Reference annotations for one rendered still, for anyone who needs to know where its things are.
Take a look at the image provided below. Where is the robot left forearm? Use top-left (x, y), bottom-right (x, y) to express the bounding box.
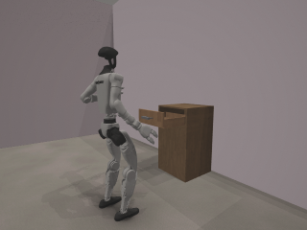
top-left (89, 94), bottom-right (98, 103)

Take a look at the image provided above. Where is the cabinet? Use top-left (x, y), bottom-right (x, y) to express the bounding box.
top-left (158, 103), bottom-right (214, 183)

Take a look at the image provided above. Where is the left robot foot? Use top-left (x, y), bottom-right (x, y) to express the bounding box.
top-left (99, 196), bottom-right (122, 209)

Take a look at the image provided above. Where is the right robot hand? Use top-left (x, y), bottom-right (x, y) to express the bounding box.
top-left (138, 125), bottom-right (158, 144)

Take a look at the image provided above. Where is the drawer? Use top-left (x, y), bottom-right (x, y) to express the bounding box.
top-left (138, 108), bottom-right (186, 128)

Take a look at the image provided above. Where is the robot right upper arm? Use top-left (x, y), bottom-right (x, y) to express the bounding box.
top-left (109, 73), bottom-right (124, 111)

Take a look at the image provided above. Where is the handle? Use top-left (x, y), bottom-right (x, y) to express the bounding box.
top-left (141, 116), bottom-right (153, 120)

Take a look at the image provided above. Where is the left robot thigh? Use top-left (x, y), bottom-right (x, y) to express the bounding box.
top-left (98, 129), bottom-right (121, 172)

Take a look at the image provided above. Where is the robot right forearm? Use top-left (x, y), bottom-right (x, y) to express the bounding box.
top-left (113, 100), bottom-right (142, 130)

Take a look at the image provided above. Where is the robot left upper arm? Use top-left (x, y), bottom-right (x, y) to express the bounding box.
top-left (80, 76), bottom-right (98, 104)

